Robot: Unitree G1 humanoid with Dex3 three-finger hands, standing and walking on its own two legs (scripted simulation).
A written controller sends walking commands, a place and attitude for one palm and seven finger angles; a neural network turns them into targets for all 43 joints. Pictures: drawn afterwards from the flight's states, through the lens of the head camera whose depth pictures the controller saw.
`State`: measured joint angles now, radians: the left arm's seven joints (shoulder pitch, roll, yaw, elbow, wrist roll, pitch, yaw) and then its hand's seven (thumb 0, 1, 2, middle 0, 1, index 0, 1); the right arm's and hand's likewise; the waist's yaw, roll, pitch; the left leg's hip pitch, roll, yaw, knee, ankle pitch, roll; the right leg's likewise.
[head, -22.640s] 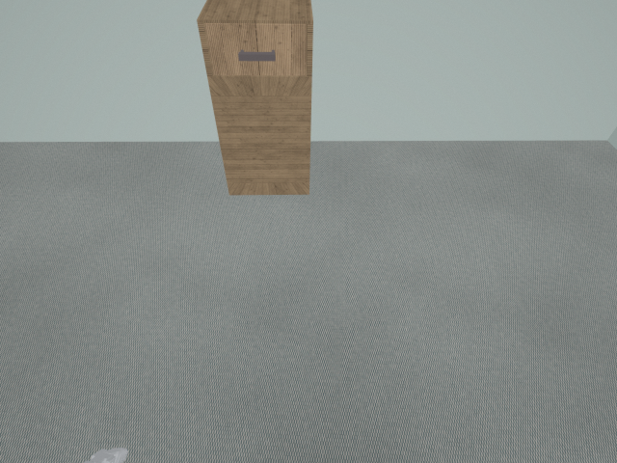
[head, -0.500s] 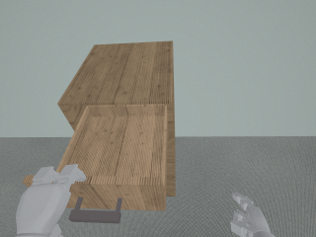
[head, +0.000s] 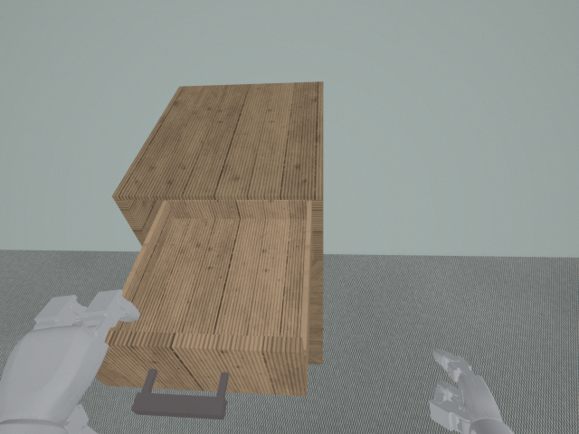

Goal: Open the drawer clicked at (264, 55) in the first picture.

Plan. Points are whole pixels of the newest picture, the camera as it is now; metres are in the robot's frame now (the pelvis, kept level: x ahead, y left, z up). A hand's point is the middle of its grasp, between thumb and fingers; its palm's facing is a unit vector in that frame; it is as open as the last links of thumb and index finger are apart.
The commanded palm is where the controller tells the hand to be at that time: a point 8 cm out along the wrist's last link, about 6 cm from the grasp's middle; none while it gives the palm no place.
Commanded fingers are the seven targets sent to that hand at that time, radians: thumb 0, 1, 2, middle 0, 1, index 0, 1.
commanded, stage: lift the hand off the handle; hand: left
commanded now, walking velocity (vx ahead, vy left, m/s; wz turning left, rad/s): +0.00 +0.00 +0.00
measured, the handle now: (183, 391) +0.18 +0.20 -0.06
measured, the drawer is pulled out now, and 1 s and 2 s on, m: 0.28 0.28 0.28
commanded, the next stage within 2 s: draw the hand back to the body in 0.06 s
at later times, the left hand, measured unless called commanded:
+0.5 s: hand (69, 372) +0.14 +0.28 +0.10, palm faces +0.09 -0.15 -0.99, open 13.8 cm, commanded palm +0.11 +0.27 +0.15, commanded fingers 0.00 -0.50 0.30 -0.30 -1.20 -0.30 -1.20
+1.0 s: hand (98, 344) +0.16 +0.23 +0.14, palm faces +0.37 -0.85 -0.38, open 13.2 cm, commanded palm +0.12 +0.27 +0.17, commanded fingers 0.00 -0.05 0.50 -0.27 -0.91 -0.27 -0.91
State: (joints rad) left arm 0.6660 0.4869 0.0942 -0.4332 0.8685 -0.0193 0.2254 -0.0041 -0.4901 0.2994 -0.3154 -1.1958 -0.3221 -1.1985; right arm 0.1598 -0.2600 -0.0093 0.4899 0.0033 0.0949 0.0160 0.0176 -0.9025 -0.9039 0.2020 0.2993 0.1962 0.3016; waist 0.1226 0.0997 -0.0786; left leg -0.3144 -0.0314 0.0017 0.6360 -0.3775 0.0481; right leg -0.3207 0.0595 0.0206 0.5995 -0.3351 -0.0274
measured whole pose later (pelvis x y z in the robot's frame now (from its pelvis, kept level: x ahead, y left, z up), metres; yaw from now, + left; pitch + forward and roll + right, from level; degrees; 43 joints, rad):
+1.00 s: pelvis +0.00 +0.00 +0.01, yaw +3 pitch -3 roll -1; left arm 0.61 0.31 0.16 -0.52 -0.01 -0.05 0.14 -0.01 -0.34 0.37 -0.30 -1.09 -0.31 -1.10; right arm 0.25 -0.19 0.05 0.55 0.02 -0.09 -0.08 0.02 -0.90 -0.90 0.20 0.30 0.20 0.30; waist 0.06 0.04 -0.01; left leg -0.15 -0.06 -0.04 0.51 -0.32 0.05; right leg -0.14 0.03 -0.02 0.48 -0.29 -0.02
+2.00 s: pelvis +0.00 -0.02 +0.02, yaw +3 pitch +0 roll -1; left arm 0.54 0.35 0.34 -0.46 -0.06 -0.17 0.10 0.01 0.89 0.90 -0.21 -0.30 -0.21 -0.30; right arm 0.17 -0.23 -0.01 0.59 0.02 -0.05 -0.05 0.02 -0.90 -0.90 0.20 0.30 0.20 0.30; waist 0.03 0.08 0.01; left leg -0.18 -0.01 -0.06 0.47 -0.28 0.01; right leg -0.15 0.08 -0.04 0.37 -0.23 -0.06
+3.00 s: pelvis -0.16 -0.01 +0.00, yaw -1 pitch +3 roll +0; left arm 0.64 0.42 0.40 -0.66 -0.06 -0.19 0.13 0.01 0.89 0.90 -0.20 -0.30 -0.21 -0.30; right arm 0.12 -0.14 0.01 0.58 -0.01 -0.09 -0.03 0.02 -0.90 -0.90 0.21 0.30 0.20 0.30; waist 0.02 -0.02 0.02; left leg -0.41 0.03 0.02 0.54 -0.18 -0.01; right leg -0.28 0.00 -0.02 0.58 -0.33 0.02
